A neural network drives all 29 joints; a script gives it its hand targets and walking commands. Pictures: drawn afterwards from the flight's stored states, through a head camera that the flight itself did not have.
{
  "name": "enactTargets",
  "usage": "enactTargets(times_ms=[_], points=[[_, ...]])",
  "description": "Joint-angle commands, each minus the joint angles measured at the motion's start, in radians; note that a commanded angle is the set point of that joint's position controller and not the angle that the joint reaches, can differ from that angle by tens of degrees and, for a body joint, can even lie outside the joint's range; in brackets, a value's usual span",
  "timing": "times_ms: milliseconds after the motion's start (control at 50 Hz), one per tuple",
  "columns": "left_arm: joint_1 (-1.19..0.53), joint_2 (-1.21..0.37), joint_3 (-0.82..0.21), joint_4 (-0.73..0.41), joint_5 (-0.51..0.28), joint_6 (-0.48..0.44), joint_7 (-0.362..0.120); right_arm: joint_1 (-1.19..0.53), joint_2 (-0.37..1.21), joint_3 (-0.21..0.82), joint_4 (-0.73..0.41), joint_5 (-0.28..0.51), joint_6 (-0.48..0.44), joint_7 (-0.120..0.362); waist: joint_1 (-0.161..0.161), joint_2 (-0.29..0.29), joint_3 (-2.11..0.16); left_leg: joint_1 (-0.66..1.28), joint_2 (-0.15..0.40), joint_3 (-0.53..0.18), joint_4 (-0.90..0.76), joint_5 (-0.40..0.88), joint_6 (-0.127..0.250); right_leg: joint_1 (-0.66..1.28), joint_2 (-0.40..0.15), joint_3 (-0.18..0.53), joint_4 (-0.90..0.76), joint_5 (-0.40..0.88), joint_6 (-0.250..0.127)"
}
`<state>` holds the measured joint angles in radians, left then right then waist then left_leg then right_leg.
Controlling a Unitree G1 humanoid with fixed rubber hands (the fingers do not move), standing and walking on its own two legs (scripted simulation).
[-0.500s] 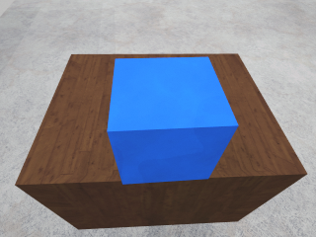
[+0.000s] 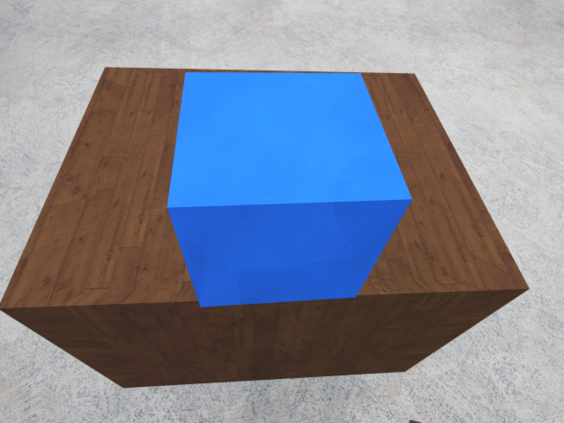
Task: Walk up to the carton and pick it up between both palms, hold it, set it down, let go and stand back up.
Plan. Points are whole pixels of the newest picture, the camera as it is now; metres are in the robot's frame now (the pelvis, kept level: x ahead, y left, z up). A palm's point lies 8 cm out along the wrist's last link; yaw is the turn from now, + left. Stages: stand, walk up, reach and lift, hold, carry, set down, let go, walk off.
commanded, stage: reach and lift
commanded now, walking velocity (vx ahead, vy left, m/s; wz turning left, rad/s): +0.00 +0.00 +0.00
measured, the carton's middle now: (277, 194) +0.45 +0.01 +0.04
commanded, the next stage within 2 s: none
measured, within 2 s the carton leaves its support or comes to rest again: neither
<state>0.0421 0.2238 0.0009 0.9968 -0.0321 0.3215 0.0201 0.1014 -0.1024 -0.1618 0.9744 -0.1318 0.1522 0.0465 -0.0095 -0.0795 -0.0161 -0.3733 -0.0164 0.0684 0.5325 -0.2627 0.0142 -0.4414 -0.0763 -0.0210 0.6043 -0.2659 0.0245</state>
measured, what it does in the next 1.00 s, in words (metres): stands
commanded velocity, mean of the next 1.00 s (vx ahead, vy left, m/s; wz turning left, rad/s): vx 0.00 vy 0.00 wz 0.00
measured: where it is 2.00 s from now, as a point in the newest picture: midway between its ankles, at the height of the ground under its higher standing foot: outside the picture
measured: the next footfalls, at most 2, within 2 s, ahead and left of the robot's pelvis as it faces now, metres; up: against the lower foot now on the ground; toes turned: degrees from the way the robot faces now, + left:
none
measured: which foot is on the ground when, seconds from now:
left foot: down 0.00-1.00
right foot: down 0.00-1.00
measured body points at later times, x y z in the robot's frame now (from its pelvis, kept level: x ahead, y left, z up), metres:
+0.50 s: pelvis +0.00 -0.04 +0.01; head +0.05 -0.02 +0.46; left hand +0.18 +0.22 -0.10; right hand +0.17 -0.22 -0.11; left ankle +0.00 +0.11 -0.73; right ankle +0.02 -0.13 -0.73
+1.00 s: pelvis +0.00 +0.00 +0.02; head +0.01 +0.02 +0.47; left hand +0.17 +0.23 -0.06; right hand +0.16 -0.22 -0.06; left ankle +0.00 +0.11 -0.73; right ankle +0.02 -0.13 -0.73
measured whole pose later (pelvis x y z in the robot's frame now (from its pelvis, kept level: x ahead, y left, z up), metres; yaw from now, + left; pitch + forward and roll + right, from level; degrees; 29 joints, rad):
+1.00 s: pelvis +0.00 +0.00 +0.02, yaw -3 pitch -3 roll +0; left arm 0.25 0.21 0.01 0.29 -0.01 0.41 0.00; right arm 0.23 -0.15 -0.05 0.52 0.05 0.08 0.04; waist 0.05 -0.03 0.05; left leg -0.10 0.03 0.09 0.36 -0.21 0.00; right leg -0.13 -0.01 -0.01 0.32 -0.14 0.01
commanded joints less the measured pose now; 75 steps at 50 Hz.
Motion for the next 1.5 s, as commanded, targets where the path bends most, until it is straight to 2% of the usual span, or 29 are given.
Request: enactTargets(times_ms=[0,40,60,80,120,140,160,200,240,280,360,400,460,560,620,660,740,780,840,920,980,1060,1140,1200,1300,1340,1380,1400,1480], points=[[-0.342,0.021,0.063,-0.179,0.025,0.300,-0.030,-0.247,-0.024,0.051,-0.045,0.093,0.155,-0.011,0.015,0.148,-0.293,-0.217,0.053,0.011,0.011,0.191,-0.026,0.072,0.028,-0.023,0.088,0.181,-0.047],[-0.260,-0.060,0.093,-0.161,0.082,0.395,-0.084,-0.206,-0.002,0.137,-0.022,0.216,0.240,-0.057,0.012,0.182,-0.378,-0.111,0.061,-0.030,0.070,0.304,-0.076,0.071,0.044,0.003,0.036,0.240,-0.084],[-0.204,-0.080,0.117,-0.201,0.122,0.410,-0.112,-0.179,-0.010,0.159,-0.037,0.255,0.249,-0.085,0.014,0.187,-0.400,-0.017,0.070,-0.041,0.043,0.337,-0.085,0.125,0.057,0.012,-0.018,0.270,-0.093],[-0.148,-0.090,0.132,-0.286,0.162,0.414,-0.130,-0.169,-0.034,0.174,-0.059,0.274,0.233,-0.108,0.018,0.175,-0.374,0.096,0.076,-0.060,-0.019,0.362,-0.084,0.205,0.076,0.017,-0.087,0.279,-0.101],[-0.079,-0.061,0.160,-0.450,0.252,0.415,-0.146,-0.199,-0.077,0.159,-0.059,0.269,0.147,-0.146,0.039,0.131,-0.192,0.240,0.077,-0.068,-0.165,0.265,-0.049,0.307,0.104,0.035,-0.227,0.218,-0.111],[-0.071,-0.049,0.184,-0.450,0.292,0.417,-0.142,-0.219,-0.078,0.150,-0.025,0.256,0.093,-0.159,0.046,0.138,-0.080,0.231,0.069,-0.062,-0.218,0.255,-0.034,0.347,0.112,0.032,-0.262,0.211,-0.108],[-0.063,-0.034,0.188,-0.457,0.300,0.406,-0.131,-0.239,-0.077,0.148,0.001,0.232,0.036,-0.163,0.045,0.135,0.004,0.201,0.059,-0.051,-0.253,0.240,-0.025,0.386,0.118,0.034,-0.289,0.201,-0.102],[-0.079,-0.030,0.160,-0.462,0.254,0.354,-0.111,-0.277,-0.052,0.149,-0.045,0.173,-0.051,-0.153,0.036,0.057,0.056,0.209,0.041,-0.013,-0.268,0.182,-0.017,0.383,0.111,0.027,-0.328,0.142,-0.079],[-0.143,-0.001,0.159,-0.440,0.213,0.289,-0.098,-0.293,-0.014,0.144,-0.136,0.127,-0.082,-0.140,0.035,-0.011,0.053,0.184,0.033,0.023,-0.249,0.087,-0.004,0.348,0.090,0.029,-0.336,0.062,-0.053],[-0.213,0.038,0.162,-0.438,0.185,0.222,-0.083,-0.264,0.026,0.136,-0.185,0.106,-0.087,-0.136,0.034,-0.013,0.016,0.150,0.034,0.048,-0.227,0.071,0.010,0.357,0.061,0.047,-0.318,0.061,-0.036],[-0.249,0.091,0.167,-0.466,0.149,0.146,-0.076,-0.203,0.064,0.143,-0.253,0.122,-0.073,-0.155,0.045,0.041,-0.111,0.135,0.032,0.064,-0.173,0.144,0.028,0.376,0.017,0.082,-0.259,0.178,-0.018],[-0.219,0.111,0.155,-0.488,0.120,0.133,-0.075,-0.180,0.056,0.152,-0.293,0.145,-0.060,-0.154,0.050,0.079,-0.176,0.145,0.034,0.060,-0.153,0.206,0.023,0.385,0.023,0.074,-0.239,0.229,-0.023],[-0.154,0.120,0.142,-0.531,0.089,0.126,-0.082,-0.125,0.031,0.171,-0.373,0.178,-0.046,-0.159,0.049,0.081,-0.206,0.172,0.032,0.049,-0.143,0.285,0.016,0.401,0.029,0.069,-0.238,0.312,-0.022],[-0.024,0.118,0.120,-0.592,0.068,0.141,-0.101,-0.043,-0.006,0.200,-0.438,0.225,-0.012,-0.155,0.059,0.075,-0.153,0.236,0.030,0.035,-0.173,0.382,-0.004,0.389,0.059,0.054,-0.292,0.321,-0.036],[0.008,0.114,0.114,-0.622,0.060,0.152,-0.103,-0.031,-0.023,0.204,-0.478,0.226,0.000,-0.149,0.063,0.050,-0.080,0.230,0.030,0.034,-0.217,0.321,-0.004,0.397,0.069,0.041,-0.326,0.240,-0.039],[0.021,0.111,0.102,-0.652,0.062,0.157,-0.098,-0.004,-0.028,0.188,-0.481,0.223,0.008,-0.136,0.063,0.079,-0.045,0.222,0.033,0.032,-0.232,0.269,-0.013,0.398,0.077,0.033,-0.332,0.191,-0.048],[0.051,0.083,0.074,-0.717,0.053,0.148,-0.079,0.011,-0.080,0.153,-0.515,0.207,-0.003,-0.097,0.051,0.095,-0.024,0.210,0.039,0.031,-0.261,0.221,-0.030,0.417,0.099,0.019,-0.336,0.149,-0.058],[0.064,0.077,0.063,-0.754,0.057,0.141,-0.065,0.037,-0.091,0.129,-0.501,0.205,-0.017,-0.076,0.055,0.136,0.002,0.194,0.040,0.033,-0.269,0.202,-0.035,0.428,0.105,0.018,-0.330,0.134,-0.066],[0.088,0.055,0.039,-0.802,0.036,0.121,-0.042,0.049,-0.115,0.107,-0.516,0.196,-0.046,-0.041,0.043,0.141,0.006,0.173,0.048,0.024,-0.278,0.159,-0.044,0.431,0.115,0.008,-0.311,0.134,-0.076],[0.124,0.053,0.031,-0.828,0.022,0.072,-0.013,0.077,-0.125,0.087,-0.552,0.187,-0.096,-0.001,0.047,0.142,-0.024,0.187,0.039,0.026,-0.253,0.200,-0.055,0.404,0.114,0.015,-0.306,0.142,-0.075],[0.162,0.051,0.029,-0.815,0.017,0.033,0.003,0.112,-0.138,0.083,-0.551,0.178,-0.125,0.015,0.051,0.113,-0.001,0.194,0.037,0.024,-0.245,0.208,-0.058,0.393,0.115,0.018,-0.308,0.136,-0.069],[0.210,0.052,0.022,-0.811,-0.009,-0.001,0.002,0.164,-0.132,0.101,-0.594,0.185,-0.155,0.018,0.060,0.076,0.030,0.195,0.030,0.026,-0.243,0.193,-0.056,0.398,0.103,0.031,-0.322,0.127,-0.062],[0.241,0.053,0.022,-0.858,-0.011,-0.050,0.010,0.203,-0.150,0.088,-0.645,0.198,-0.190,0.023,0.064,0.107,0.019,0.204,0.031,0.023,-0.246,0.211,-0.068,0.402,0.113,0.031,-0.318,0.144,-0.067],[0.253,0.057,0.018,-0.862,-0.021,-0.077,0.017,0.225,-0.147,0.086,-0.671,0.198,-0.209,0.027,0.068,0.111,0.036,0.169,0.032,0.022,-0.256,0.155,-0.065,0.408,0.112,0.034,-0.312,0.114,-0.061],[0.276,0.080,0.019,-0.886,-0.053,-0.122,0.025,0.265,-0.161,0.086,-0.737,0.211,-0.236,0.027,0.065,0.072,0.039,0.142,0.028,0.030,-0.266,0.110,-0.055,0.433,0.107,0.040,-0.310,0.089,-0.050],[0.272,0.087,0.018,-0.908,-0.062,-0.144,0.025,0.280,-0.162,0.086,-0.751,0.220,-0.241,0.024,0.061,0.074,0.047,0.146,0.024,0.031,-0.266,0.117,-0.057,0.425,0.102,0.045,-0.318,0.095,-0.050],[0.278,0.090,0.023,-0.914,-0.066,-0.166,0.027,0.291,-0.155,0.098,-0.762,0.234,-0.243,0.025,0.071,0.100,0.054,0.142,0.025,0.032,-0.269,0.116,-0.060,0.423,0.100,0.052,-0.320,0.092,-0.050],[0.286,0.093,0.016,-0.916,-0.079,-0.177,0.027,0.296,-0.162,0.097,-0.771,0.235,-0.247,0.027,0.070,0.087,0.062,0.138,0.025,0.029,-0.269,0.121,-0.060,0.417,0.102,0.047,-0.319,0.090,-0.048],[0.304,0.103,0.015,-0.905,-0.094,-0.201,0.021,0.311,-0.165,0.105,-0.778,0.251,-0.249,0.023,0.063,0.093,0.058,0.147,0.024,0.030,-0.277,0.125,-0.059,0.400,0.097,0.057,-0.337,0.082,-0.049]])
